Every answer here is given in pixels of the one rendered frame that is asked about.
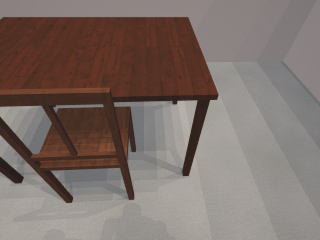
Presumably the table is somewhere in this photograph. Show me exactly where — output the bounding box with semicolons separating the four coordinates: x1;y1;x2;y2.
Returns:
0;17;219;184

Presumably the chair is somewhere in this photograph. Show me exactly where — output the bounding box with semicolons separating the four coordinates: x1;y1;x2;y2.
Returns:
0;87;136;203

